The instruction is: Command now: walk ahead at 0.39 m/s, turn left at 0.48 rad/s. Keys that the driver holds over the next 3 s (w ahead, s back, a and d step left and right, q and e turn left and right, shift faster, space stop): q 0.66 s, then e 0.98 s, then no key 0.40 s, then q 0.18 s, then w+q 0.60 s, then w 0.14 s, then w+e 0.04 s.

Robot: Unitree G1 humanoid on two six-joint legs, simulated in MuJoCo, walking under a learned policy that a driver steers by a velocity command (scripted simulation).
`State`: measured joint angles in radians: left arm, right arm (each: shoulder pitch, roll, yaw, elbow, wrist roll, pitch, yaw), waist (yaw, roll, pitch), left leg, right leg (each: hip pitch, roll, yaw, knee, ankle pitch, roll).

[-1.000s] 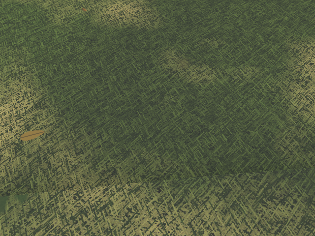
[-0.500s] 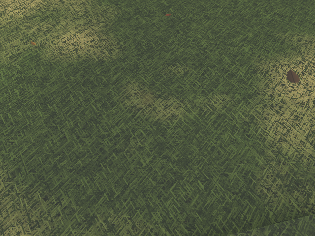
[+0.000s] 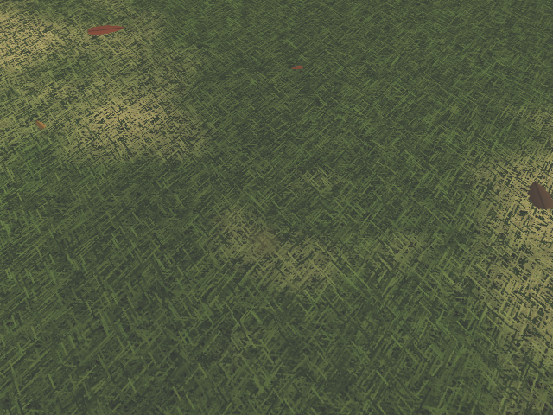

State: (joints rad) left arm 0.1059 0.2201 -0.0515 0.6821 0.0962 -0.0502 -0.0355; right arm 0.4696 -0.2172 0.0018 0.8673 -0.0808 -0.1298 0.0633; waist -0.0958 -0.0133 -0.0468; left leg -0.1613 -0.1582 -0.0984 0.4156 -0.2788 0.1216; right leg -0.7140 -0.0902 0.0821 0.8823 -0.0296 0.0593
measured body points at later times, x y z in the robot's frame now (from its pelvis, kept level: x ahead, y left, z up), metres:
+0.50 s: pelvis +0.20 -0.04 -0.14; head +0.23 -0.04 +0.31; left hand +0.18 +0.24 -0.26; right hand +0.46 -0.23 -0.22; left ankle +0.17 +0.08 -0.62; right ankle +0.28 -0.14 -0.88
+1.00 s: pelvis +0.22 +0.05 -0.14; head +0.21 +0.08 +0.31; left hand +0.18 +0.34 -0.28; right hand +0.40 -0.13 -0.26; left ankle +0.21 +0.15 -0.88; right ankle +0.32 -0.09 -0.78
